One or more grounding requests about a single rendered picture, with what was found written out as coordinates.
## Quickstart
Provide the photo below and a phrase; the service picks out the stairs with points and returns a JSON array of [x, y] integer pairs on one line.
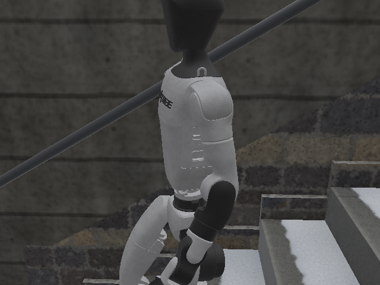
[[343, 249]]

